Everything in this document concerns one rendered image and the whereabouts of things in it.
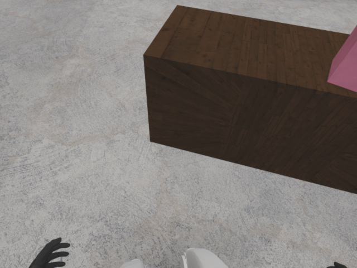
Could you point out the pedestal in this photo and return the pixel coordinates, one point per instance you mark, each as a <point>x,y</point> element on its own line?
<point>253,92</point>

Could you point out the carton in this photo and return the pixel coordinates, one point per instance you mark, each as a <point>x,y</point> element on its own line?
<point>343,71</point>

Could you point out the robot right thigh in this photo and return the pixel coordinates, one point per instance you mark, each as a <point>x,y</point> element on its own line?
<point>200,258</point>

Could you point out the left robot hand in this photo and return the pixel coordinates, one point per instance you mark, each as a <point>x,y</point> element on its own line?
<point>46,255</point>

